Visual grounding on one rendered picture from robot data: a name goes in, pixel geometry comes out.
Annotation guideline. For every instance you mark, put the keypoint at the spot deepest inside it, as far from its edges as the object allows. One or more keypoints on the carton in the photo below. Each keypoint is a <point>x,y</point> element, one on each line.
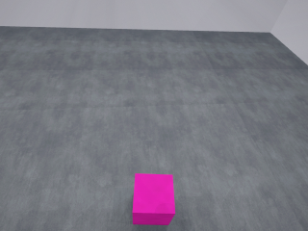
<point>153,201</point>

